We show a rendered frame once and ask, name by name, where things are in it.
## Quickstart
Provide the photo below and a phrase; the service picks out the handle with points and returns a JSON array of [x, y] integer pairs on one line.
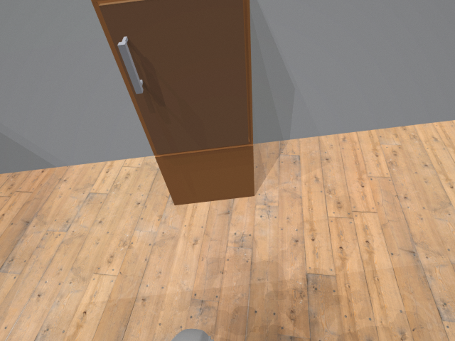
[[127, 58]]

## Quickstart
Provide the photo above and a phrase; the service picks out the cupboard door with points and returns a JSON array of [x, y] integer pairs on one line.
[[190, 55]]

